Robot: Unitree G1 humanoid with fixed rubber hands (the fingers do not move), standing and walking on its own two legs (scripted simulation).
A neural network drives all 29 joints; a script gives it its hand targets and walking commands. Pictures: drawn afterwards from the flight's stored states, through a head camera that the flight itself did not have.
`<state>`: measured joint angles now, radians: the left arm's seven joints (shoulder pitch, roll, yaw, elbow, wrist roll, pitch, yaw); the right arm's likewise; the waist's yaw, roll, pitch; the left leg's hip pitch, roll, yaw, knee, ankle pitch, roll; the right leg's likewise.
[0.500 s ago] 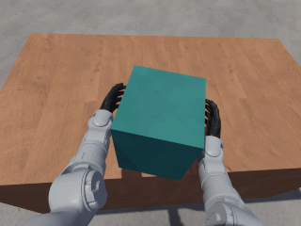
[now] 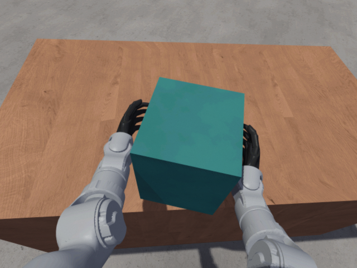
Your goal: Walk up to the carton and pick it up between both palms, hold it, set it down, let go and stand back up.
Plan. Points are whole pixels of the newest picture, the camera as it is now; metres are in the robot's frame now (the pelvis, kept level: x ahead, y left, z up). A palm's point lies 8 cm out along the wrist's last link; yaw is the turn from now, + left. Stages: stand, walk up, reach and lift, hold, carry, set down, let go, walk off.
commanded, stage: set down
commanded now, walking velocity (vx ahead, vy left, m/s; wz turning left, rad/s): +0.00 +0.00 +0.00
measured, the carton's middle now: (187, 150) +0.40 -0.02 +0.00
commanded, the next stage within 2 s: none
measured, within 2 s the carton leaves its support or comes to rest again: rests again in 0.36 s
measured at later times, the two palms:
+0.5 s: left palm (120, 138) +0.42 +0.14 +0.02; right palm (243, 169) +0.34 -0.15 +0.01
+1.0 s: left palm (109, 169) +0.36 +0.16 -0.02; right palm (242, 180) +0.31 -0.14 +0.02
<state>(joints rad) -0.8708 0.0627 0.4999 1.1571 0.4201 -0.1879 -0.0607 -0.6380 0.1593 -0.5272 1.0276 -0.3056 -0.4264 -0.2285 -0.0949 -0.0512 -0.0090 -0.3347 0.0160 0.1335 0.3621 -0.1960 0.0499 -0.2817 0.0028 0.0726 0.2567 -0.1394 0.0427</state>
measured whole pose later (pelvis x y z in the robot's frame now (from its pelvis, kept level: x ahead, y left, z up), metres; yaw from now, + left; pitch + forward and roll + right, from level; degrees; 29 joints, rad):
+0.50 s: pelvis -0.03 +0.00 -0.01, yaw +0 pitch +16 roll -2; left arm -0.96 0.18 0.23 1.36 0.09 -0.23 -0.02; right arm -0.70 0.11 -0.32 1.15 -0.05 -0.38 -0.30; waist -0.11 -0.05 -0.14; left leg -0.58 0.02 0.13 0.49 -0.20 0.05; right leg -0.54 0.00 0.07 0.42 -0.16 0.04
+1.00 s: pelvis -0.05 +0.01 -0.02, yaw +0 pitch +14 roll -2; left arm -0.79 0.21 0.18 1.35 0.04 -0.23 -0.04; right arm -0.65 0.10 -0.14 1.14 0.06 -0.41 -0.33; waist -0.11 -0.05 -0.15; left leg -0.58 0.02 0.13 0.52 -0.19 0.05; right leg -0.54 0.00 0.07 0.44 -0.15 0.04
